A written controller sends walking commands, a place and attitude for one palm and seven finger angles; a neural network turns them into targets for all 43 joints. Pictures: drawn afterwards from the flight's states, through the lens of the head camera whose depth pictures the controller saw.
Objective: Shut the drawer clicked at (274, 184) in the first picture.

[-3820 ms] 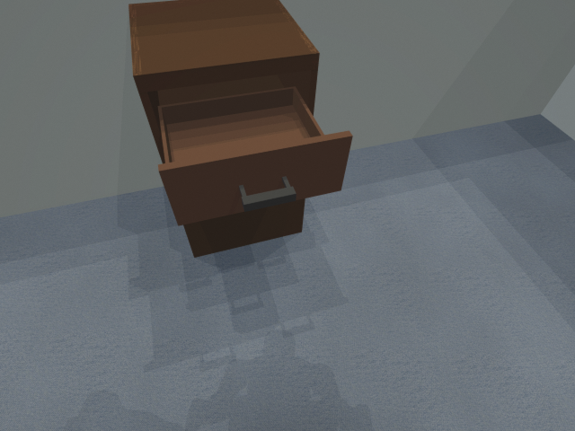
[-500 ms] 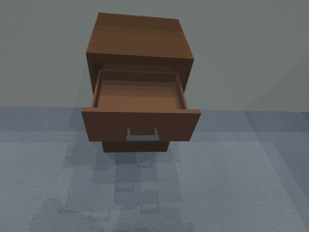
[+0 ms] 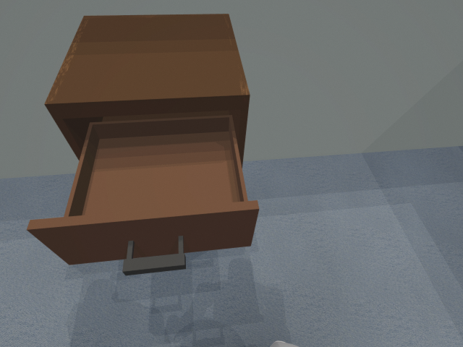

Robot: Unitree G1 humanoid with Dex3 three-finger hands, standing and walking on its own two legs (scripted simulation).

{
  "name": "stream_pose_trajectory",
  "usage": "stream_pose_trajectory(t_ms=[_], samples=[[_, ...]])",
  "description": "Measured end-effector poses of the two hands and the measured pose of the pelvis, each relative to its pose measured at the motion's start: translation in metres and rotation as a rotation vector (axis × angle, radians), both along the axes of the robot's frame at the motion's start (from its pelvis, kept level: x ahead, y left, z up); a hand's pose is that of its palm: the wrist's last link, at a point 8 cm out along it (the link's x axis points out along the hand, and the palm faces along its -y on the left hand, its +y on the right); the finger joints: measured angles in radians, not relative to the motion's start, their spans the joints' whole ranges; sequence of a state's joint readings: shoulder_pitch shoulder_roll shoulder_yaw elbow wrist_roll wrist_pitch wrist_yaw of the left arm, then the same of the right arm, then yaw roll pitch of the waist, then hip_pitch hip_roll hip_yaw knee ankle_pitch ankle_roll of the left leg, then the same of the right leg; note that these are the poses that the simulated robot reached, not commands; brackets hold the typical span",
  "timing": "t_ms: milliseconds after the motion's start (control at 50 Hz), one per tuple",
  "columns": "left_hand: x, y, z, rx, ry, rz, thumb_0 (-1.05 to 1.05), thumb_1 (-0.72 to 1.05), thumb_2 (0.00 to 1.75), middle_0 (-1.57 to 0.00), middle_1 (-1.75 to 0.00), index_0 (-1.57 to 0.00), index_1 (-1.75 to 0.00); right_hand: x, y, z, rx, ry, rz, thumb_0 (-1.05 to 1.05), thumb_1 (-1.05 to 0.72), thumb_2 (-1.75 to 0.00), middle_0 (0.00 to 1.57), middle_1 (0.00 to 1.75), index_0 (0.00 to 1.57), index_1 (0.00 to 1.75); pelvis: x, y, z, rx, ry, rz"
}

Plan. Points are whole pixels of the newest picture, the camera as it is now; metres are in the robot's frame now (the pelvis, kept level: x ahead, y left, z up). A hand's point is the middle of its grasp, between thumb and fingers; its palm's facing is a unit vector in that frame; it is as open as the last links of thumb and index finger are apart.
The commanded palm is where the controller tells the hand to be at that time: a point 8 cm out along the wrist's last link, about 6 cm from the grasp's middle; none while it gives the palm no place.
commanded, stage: come to a stop and stand still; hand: left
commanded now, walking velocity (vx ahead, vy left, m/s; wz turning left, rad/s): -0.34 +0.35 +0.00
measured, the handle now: (155, 253) +0.30 +0.16 -0.09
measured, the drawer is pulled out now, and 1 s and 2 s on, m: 0.29 0.29 0.29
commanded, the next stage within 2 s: look again from close up in 1.06 s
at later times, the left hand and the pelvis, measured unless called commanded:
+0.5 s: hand out of the picture +0.03 +0.23 -0.17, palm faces +0.11 -0.97 -0.21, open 7.4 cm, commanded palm none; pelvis -0.01 +0.03 +0.01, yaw +1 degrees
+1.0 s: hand out of the picture -0.11 +0.17 -0.16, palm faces +0.04 -0.99 -0.14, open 7.4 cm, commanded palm none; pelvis -0.05 +0.02 +0.02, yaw +0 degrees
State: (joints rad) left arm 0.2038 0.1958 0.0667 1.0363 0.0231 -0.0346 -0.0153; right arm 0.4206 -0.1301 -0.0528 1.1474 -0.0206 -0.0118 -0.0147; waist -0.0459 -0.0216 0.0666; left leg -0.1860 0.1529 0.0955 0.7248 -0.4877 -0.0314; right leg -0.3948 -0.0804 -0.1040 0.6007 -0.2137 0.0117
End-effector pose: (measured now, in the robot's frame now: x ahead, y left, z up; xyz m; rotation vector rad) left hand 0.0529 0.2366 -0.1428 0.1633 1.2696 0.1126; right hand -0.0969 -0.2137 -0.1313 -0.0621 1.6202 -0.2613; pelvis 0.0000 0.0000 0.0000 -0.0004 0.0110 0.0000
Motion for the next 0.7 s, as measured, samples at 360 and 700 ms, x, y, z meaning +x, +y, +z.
stream_pose_trajectory(t_ms=[360, 700], samples=[[0.011, 0.016, -0.001, 0.024, -0.046, 0.086, 0.0, 0.91, 0.9, -0.2, -0.3, -0.2, -0.3, 0.195, -0.009, 0.014, -0.076, -0.424, 0.196, 0.01, -0.93, -0.9, 0.2, 0.3, 0.2, 0.3, 0.007, 0.015, 0.002, -0.01, -0.031, 0.032], [-0.124, 0.03, 0.012, 0.041, 0.224, 0.105, 0.0, 0.91, 0.9, -0.19, -0.3, -0.19, -0.3, 0.13, 0.033, 0.007, -0.003, -0.368, 0.159, 0.0, -0.93, -0.9, 0.21, 0.3, 0.21, 0.3, -0.029, 0.035, 0.014, 0.035, -0.012, -0.012]])
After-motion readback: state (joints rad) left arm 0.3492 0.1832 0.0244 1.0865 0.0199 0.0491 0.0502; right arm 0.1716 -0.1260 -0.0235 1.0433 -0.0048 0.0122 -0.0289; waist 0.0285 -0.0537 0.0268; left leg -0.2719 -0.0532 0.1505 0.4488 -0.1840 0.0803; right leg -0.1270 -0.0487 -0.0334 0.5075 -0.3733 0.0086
